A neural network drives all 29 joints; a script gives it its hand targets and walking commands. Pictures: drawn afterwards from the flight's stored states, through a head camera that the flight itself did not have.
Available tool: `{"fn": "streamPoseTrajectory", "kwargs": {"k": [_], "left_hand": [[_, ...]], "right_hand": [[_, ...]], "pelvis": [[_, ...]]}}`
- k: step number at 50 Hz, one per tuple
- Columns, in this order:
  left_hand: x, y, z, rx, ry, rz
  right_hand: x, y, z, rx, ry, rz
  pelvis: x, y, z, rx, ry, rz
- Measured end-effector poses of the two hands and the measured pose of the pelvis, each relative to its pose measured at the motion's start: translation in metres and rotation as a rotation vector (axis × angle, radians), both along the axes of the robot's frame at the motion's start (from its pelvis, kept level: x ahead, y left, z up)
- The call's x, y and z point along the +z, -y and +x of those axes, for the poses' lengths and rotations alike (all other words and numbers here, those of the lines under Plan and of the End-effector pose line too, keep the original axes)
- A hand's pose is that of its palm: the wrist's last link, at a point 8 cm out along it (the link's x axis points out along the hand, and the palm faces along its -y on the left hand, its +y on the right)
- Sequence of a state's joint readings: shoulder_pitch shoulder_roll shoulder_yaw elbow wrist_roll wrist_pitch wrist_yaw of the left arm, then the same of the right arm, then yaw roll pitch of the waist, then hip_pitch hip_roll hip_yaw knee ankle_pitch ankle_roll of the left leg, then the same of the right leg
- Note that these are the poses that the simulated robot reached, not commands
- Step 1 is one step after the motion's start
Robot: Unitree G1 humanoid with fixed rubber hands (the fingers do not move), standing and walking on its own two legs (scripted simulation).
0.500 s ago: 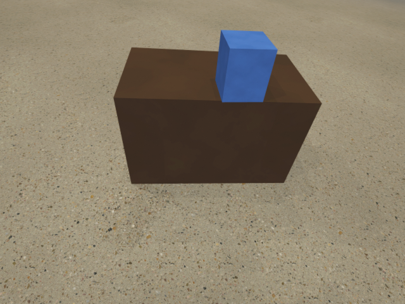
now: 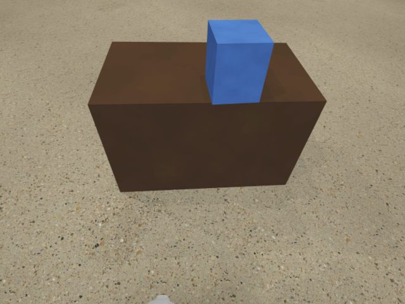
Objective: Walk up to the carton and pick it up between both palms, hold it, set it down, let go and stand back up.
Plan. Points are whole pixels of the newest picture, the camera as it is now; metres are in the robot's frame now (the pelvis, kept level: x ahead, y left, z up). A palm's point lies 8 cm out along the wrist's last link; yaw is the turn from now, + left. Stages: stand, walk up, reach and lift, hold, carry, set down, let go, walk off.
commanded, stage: walk up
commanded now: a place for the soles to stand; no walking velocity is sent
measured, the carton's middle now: (234, 62) +1.00 -0.14 -0.01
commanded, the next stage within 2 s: none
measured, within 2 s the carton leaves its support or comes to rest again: neither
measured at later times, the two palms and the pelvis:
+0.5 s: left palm (50, 290) +0.20 +0.32 -0.11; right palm (366, 292) +0.17 -0.30 -0.03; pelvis +0.13 +0.03 +0.02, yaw +1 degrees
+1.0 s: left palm (123, 233) +0.32 +0.19 -0.09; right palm (379, 233) +0.31 -0.44 -0.10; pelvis +0.25 -0.12 +0.00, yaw -1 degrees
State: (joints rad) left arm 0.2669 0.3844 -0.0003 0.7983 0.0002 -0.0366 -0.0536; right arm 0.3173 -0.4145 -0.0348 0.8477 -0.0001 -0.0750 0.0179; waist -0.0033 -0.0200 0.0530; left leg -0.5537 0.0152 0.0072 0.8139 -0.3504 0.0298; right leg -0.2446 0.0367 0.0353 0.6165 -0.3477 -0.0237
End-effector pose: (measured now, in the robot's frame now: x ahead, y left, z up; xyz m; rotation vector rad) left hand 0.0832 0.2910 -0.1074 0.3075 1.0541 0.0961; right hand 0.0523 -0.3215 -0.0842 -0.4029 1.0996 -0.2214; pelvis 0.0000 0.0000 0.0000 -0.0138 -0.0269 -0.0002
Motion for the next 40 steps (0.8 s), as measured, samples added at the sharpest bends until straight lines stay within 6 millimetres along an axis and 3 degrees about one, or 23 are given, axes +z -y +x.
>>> {"fn": "streamPoseTrajectory", "kwargs": {"k": [6, 11, 15, 20, 30, 37, 40], "left_hand": [[-0.022, -0.023, 0.04, -0.016, -0.015, -0.044], [-0.011, -0.035, 0.072, -0.016, 0.022, -0.065], [-0.004, -0.043, 0.082, 0.002, 0.003, -0.073], [-0.002, -0.041, 0.097, 0.015, -0.017, -0.074], [0.005, -0.009, 0.143, 0.012, -0.022, -0.041], [0.012, 0.033, 0.184, 0.009, -0.028, 0.013], [0.005, 0.056, 0.199, 0.004, -0.037, 0.048]], "right_hand": [[0.005, -0.027, 0.031, -0.001, 0.016, -0.039], [0.03, -0.038, 0.048, -0.014, 0.028, -0.066], [0.046, -0.041, 0.072, 0.006, 0.029, -0.082], [0.053, -0.037, 0.098, 0.015, 0.038, -0.087], [0.041, -0.003, 0.142, 0.009, 0.033, -0.058], [0.014, 0.042, 0.184, 0.009, 0.033, -0.002], [-0.007, 0.069, 0.208, 0.017, 0.022, 0.018]], "pelvis": [[-0.009, -0.03, 0.038, -0.01, 0.006, -0.032], [0.007, -0.042, 0.066, -0.003, 0.056, -0.054], [0.018, -0.045, 0.084, 0.017, 0.055, -0.069], [0.022, -0.041, 0.107, 0.024, 0.06, -0.066], [0.02, -0.006, 0.153, 0.02, 0.058, -0.018], [0.011, 0.042, 0.193, 0.016, 0.052, 0.043], [-0.003, 0.071, 0.21, 0.009, 0.028, 0.067]]}}
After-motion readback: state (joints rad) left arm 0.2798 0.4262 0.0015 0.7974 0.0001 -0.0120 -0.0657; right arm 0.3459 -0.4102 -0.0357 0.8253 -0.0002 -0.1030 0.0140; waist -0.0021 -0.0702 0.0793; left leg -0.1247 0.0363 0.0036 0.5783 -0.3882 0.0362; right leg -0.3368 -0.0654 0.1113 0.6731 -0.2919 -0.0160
